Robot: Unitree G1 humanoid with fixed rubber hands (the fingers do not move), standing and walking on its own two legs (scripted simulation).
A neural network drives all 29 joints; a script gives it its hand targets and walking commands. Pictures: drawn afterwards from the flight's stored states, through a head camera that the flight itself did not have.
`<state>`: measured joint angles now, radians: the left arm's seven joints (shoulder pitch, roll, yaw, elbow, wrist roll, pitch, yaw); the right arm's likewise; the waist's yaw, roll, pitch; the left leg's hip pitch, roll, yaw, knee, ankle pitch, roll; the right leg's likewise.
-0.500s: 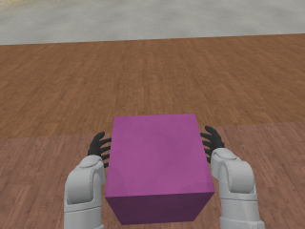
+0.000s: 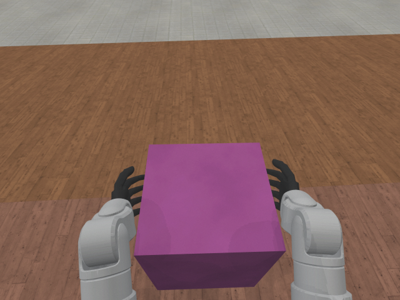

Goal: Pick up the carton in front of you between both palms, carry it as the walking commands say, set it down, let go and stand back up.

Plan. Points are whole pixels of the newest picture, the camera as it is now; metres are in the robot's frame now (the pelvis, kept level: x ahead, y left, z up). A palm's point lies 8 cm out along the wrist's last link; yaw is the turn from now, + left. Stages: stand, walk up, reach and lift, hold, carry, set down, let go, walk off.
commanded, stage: carry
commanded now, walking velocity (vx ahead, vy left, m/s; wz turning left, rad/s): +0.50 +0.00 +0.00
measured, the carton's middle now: (205, 220) +0.27 +0.01 +0.02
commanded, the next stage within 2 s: none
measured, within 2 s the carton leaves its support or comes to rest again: neither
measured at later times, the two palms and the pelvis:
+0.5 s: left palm (152, 94) +0.59 +0.14 +0.10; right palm (263, 91) +0.60 -0.16 +0.10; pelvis +0.33 -0.02 +0.00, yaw +3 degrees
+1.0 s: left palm (158, 30) +0.98 +0.17 +0.11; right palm (238, 26) +0.98 -0.13 +0.12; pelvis +0.66 +0.02 -0.01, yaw +0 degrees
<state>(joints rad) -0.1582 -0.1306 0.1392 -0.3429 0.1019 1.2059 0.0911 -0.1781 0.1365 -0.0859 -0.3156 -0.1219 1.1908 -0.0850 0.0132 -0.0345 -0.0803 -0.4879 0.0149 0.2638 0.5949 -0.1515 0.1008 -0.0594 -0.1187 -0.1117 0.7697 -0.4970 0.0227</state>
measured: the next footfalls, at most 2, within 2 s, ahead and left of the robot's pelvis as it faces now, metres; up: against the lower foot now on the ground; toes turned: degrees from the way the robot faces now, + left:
right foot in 0.46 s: +0.49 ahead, -0.09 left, +0.00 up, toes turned -10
left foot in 0.98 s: +0.82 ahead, +0.09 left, +0.00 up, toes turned +9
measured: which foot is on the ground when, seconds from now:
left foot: down 0.00-0.50, up 0.52-0.96, down 0.98-1.00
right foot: up 0.00-0.44, down 0.46-1.00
